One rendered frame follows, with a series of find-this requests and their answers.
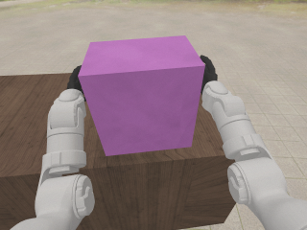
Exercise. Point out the right robot forearm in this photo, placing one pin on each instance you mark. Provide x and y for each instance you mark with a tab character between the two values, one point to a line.
241	142

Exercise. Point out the robot left upper arm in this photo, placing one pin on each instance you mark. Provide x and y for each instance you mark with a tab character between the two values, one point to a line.
61	204

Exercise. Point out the robot right hand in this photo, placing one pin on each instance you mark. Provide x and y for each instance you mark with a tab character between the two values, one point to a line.
209	72

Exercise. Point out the robot right upper arm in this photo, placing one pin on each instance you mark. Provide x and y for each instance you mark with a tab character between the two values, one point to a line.
259	184

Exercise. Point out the robot left hand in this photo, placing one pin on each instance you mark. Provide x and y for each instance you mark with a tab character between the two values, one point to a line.
74	82

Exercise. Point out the pedestal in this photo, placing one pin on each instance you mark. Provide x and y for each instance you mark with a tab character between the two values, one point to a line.
168	189

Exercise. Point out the carton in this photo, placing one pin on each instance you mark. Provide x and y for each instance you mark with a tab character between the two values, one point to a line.
143	94

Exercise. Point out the left robot forearm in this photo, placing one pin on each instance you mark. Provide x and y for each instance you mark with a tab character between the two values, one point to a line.
65	131

